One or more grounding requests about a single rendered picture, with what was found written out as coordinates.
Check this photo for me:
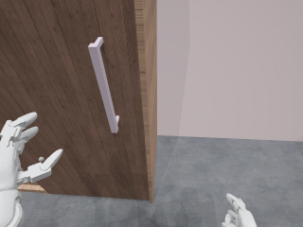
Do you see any robot left forearm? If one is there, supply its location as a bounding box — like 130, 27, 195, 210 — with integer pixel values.
0, 189, 25, 227

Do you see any robot right hand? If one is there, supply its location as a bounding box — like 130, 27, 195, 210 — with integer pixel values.
222, 193, 258, 227

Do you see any handle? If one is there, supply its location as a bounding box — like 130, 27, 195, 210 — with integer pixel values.
88, 37, 119, 133

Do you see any robot left hand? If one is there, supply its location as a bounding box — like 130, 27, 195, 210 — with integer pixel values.
0, 112, 63, 191

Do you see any wardrobe door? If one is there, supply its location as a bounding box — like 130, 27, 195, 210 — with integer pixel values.
0, 0, 150, 201
22, 169, 39, 185

